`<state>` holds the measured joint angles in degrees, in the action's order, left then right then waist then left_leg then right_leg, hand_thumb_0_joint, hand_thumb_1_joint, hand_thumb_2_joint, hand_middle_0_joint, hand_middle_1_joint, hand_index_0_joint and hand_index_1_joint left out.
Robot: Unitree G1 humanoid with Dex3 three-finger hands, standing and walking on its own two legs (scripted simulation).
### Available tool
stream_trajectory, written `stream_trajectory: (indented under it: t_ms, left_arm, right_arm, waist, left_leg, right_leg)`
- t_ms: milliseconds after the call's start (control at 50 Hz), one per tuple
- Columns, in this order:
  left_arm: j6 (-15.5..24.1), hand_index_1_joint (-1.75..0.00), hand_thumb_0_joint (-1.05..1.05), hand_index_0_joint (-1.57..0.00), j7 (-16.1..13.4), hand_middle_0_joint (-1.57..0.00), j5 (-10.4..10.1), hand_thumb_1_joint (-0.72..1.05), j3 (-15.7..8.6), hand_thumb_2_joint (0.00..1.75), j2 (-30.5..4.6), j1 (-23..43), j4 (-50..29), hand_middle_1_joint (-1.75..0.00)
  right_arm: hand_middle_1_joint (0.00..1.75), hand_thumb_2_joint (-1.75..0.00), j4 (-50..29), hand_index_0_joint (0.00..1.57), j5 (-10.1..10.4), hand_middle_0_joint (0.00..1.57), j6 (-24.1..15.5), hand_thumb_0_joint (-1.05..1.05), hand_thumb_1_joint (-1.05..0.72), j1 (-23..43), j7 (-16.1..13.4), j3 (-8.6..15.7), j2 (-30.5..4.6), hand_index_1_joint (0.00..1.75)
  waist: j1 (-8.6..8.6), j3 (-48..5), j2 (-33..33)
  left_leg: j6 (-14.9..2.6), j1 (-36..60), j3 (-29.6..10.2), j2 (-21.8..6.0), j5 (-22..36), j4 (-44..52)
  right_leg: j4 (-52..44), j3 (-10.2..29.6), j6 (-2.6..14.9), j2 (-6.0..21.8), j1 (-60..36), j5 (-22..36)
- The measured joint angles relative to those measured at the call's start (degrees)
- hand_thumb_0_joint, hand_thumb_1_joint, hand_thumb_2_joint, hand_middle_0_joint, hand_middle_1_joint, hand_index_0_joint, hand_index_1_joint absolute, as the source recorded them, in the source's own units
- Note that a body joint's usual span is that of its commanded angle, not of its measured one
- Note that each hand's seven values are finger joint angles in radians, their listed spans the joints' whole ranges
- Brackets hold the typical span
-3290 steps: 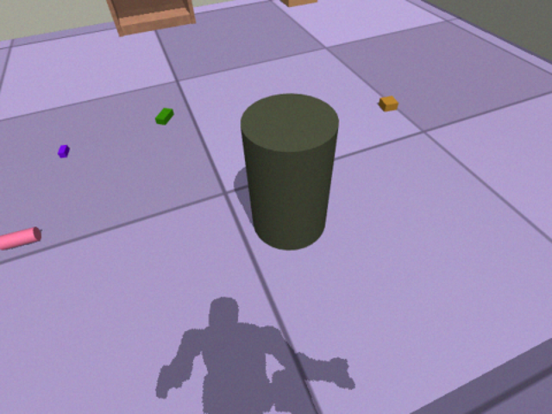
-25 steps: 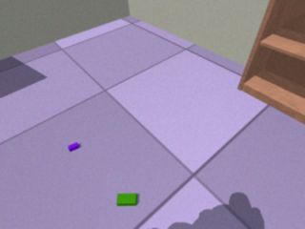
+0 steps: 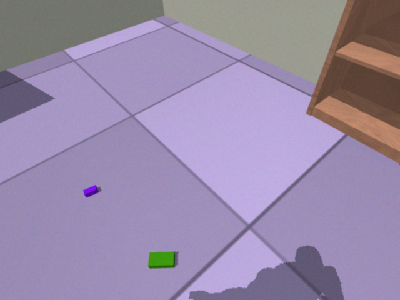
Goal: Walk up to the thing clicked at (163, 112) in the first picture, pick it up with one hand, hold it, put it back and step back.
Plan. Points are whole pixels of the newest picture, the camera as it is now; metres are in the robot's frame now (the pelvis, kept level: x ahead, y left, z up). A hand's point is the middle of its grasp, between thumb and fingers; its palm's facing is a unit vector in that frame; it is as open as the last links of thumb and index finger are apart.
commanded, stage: stand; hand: left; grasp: from above
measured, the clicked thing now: (162, 260) +0.44 +0.24 -0.76
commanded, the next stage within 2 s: step back in 1.22 s
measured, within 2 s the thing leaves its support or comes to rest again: neither
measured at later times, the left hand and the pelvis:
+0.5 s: hand out of the picture +0.08 +0.25 -0.16, palm faces +0.01 -0.94 -0.34, open 7.4 cm; pelvis +0.01 +0.00 +0.00, yaw +0 degrees
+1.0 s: hand out of the picture +0.09 +0.25 -0.15, palm faces +0.00 -0.94 -0.33, open 7.4 cm; pelvis +0.01 +0.00 +0.00, yaw -1 degrees
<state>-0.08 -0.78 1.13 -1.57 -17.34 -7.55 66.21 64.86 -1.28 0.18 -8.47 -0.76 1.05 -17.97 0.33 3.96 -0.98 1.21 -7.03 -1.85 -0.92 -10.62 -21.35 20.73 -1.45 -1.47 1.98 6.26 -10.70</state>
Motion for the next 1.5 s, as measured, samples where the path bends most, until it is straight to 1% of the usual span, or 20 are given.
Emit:
stream_trajectory:
  t_ms: [300, 560, 1220, 1260, 1360, 1400, 1440, 1460, 1500]
  left_arm:
    - [0.0, -0.3, 0.01, -0.2, 0.3, -0.2, -0.4, 0.91, 0.1, 0.89, 0.1, 1.2, 0.1, -0.3]
    - [0.1, -0.3, 0.01, -0.2, 0.4, -0.2, -0.4, 0.91, 0.1, 0.89, -0.6, 1.4, 0.0, -0.3]
    - [0.2, -0.3, 0.01, -0.2, 0.9, -0.2, -0.5, 0.91, 0.5, 0.89, -1.4, 1.1, -0.8, -0.3]
    - [0.0, -0.3, 0.01, -0.2, 0.9, -0.2, -1.0, 0.91, -0.1, 0.89, -1.6, 1.1, -1.7, -0.3]
    - [-0.6, -0.3, 0.01, -0.2, 0.4, -0.2, -1.6, 0.9, -1.3, 0.89, -2.9, 2.7, -5.1, -0.3]
    - [-1.1, -0.3, 0.01, -0.2, 0.4, -0.2, -1.4, 0.9, -1.5, 0.89, -3.3, 3.4, -6.4, -0.3]
    - [-1.6, -0.3, 0.01, -0.2, 0.3, -0.2, -0.9, 0.9, -1.6, 0.89, -3.5, 4.0, -7.7, -0.3]
    - [-1.9, -0.3, 0.01, -0.2, 0.3, -0.2, -0.7, 0.9, -1.7, 0.89, -3.7, 4.2, -8.4, -0.3]
    - [-2.5, -0.3, 0.01, -0.2, 0.3, -0.2, -0.4, 0.9, -1.6, 0.89, -4.2, 4.4, -9.6, -0.3]
  right_arm:
    - [0.3, -0.9, 0.3, 0.2, 0.1, 0.2, -0.5, 0.01, -0.9, 1.1, -0.1, -0.5, -0.2, 0.3]
    - [0.3, -0.9, 0.2, 0.2, 0.2, 0.2, -0.5, 0.01, -0.9, 1.9, 0.2, -0.5, -0.7, 0.3]
    - [0.3, -0.9, 0.1, 0.2, 0.2, 0.2, -0.5, 0.01, -0.9, 1.5, 0.6, -0.7, -1.3, 0.3]
    - [0.3, -0.9, -0.5, 0.2, 0.5, 0.2, 0.1, 0.01, -0.9, 2.0, 0.9, -0.5, -1.5, 0.3]
    - [0.3, -0.9, -3.4, 0.2, 1.3, 0.21, 1.2, 0.01, -0.9, 4.2, 1.2, 0.5, -3.0, 0.3]
    - [0.3, -0.9, -4.5, 0.2, 1.4, 0.2, 1.6, 0.01, -0.9, 4.6, 1.2, 1.0, -3.9, 0.3]
    - [0.3, -0.9, -5.5, 0.2, 1.2, 0.2, 2.1, 0.01, -0.9, 4.4, 1.3, 1.5, -4.8, 0.3]
    - [0.3, -0.9, -6.0, 0.2, 1.1, 0.2, 2.3, 0.01, -0.9, 4.0, 1.4, 1.8, -5.1, 0.3]
    - [0.3, -0.9, -6.8, 0.2, 1.0, 0.2, 2.3, 0.01, -0.9, 2.7, 1.7, 2.3, -5.5, 0.3]
  waist:
    - [0.04, -0.3, 0.0]
    - [0.0, -0.4, 0.0]
    - [-0.23, -0.5, 0.2]
    - [-0.37, -0.2, 0.1]
    - [-0.78, 3.6, -0.3]
    - [-0.9, 4.7, -0.6]
    - [-0.85, 5.5, -0.3]
    - [-0.86, 5.4, 0.1]
    - [-1.23, 4.7, 0.5]
  left_leg:
    - [-0.16, 1.1, 0.6, 0.2, 0.0, 1.5]
    - [-0.12, 1.1, 0.6, 0.1, -0.1, 1.8]
    - [0.09, 1.0, 0.7, -0.1, 0.1, 2.3]
    - [0.01, -0.7, 0.6, -0.2, -0.6, 0.3]
    - [-0.39, -6.2, 0.1, -0.5, -2.6, -6.7]
    - [-1.31, -8.7, 0.1, -0.3, -3.2, -10.1]
    - [-2.28, -10.6, 0.2, 0.8, -5.6, -15.0]
    - [-2.73, -11.0, 0.4, 1.5, -7.1, -16.9]
    - [-3.6, -10.7, 0.8, 2.2, -7.3, -18.2]
  right_leg:
    - [-1.0, 0.5, -0.2, 0.2, -0.7, -0.1]
    - [-1.3, 0.5, -0.15, 0.1, -0.6, -0.2]
    - [-1.5, 0.6, 0.07, -0.1, -0.4, -0.1]
    - [0.1, 0.6, 0.13, -0.2, 1.1, -0.6]
    - [5.0, 0.3, 0.43, -0.5, 5.5, -1.6]
    - [7.0, 0.2, 0.32, -0.4, 7.2, -2.0]
    - [9.4, 0.5, -0.01, 0.4, 8.8, -2.8]
    - [10.7, 0.8, -0.22, 0.8, 9.7, -3.3]
    - [13.7, 1.0, -0.7, 1.5, 11.8, -4.5]
